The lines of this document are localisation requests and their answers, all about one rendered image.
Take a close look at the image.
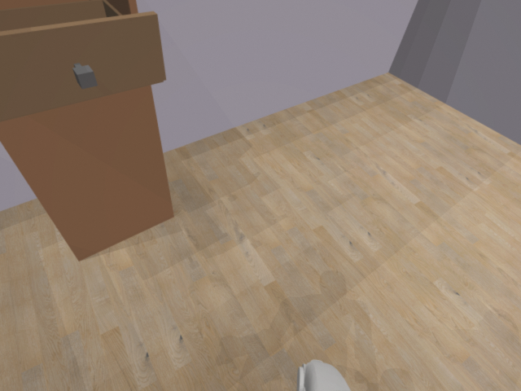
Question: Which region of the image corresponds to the cabinet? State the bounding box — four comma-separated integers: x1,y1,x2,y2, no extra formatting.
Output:
0,0,174,261

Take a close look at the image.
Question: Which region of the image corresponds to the drawer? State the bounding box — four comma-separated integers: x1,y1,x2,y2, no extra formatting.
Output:
0,0,166,122

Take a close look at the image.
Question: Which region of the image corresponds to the handle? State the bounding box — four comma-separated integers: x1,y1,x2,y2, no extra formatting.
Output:
72,63,98,89

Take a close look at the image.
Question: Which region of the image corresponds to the right robot thigh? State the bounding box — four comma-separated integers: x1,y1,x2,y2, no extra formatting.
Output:
297,362,351,391

